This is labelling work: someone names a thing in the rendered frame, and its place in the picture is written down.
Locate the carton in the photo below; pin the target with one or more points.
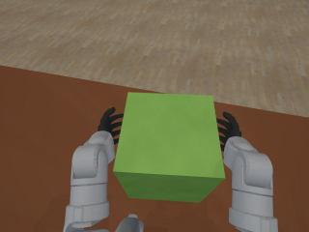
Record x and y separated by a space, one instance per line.
169 147

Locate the right robot forearm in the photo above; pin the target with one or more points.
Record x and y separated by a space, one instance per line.
252 184

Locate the left robot thigh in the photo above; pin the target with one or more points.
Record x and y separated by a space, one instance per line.
130 224

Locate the left robot forearm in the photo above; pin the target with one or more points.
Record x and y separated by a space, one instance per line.
88 178

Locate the robot right hand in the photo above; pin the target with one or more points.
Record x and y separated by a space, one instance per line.
232 128

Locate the robot left shin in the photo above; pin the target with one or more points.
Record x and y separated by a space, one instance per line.
132 216

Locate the robot left hand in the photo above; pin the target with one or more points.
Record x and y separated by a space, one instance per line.
106 120

